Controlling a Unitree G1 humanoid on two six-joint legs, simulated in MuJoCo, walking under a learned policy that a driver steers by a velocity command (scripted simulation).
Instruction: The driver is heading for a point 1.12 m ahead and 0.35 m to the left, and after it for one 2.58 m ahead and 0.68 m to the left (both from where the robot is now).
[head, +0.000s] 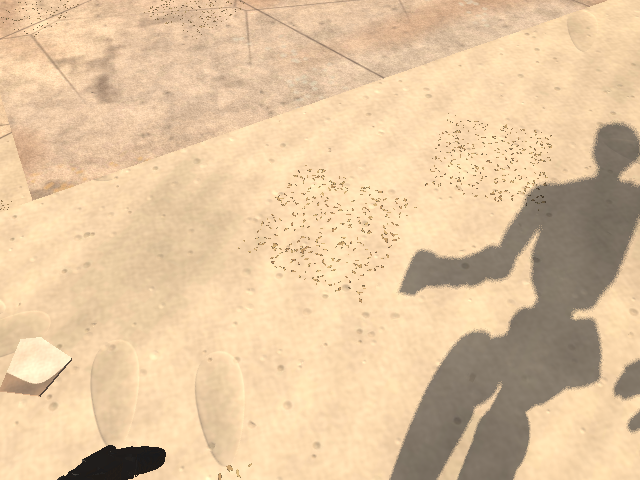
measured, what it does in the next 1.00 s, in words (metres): walks ahead: left foot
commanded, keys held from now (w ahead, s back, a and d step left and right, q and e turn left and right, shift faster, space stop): w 0.86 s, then w+q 0.14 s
